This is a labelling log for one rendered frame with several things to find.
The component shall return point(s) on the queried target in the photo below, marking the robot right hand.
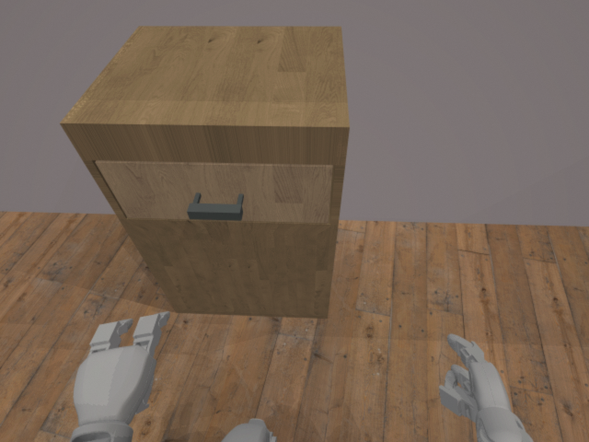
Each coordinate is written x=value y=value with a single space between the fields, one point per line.
x=482 y=384

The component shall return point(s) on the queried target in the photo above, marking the cabinet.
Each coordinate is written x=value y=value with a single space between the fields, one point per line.
x=225 y=94

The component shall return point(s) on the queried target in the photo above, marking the handle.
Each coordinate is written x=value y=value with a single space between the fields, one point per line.
x=215 y=211

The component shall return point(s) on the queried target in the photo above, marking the robot left shin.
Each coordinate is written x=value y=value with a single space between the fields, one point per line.
x=257 y=422

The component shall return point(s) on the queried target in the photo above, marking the drawer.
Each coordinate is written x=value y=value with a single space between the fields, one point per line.
x=272 y=192

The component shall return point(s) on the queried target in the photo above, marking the left robot forearm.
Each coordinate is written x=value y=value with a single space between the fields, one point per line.
x=103 y=431

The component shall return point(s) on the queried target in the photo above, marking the robot left thigh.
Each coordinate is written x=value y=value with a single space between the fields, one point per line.
x=250 y=433

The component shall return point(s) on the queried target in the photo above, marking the right robot forearm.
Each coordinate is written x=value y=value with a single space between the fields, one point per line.
x=496 y=424

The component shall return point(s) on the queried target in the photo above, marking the robot left hand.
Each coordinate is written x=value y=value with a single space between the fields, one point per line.
x=114 y=383

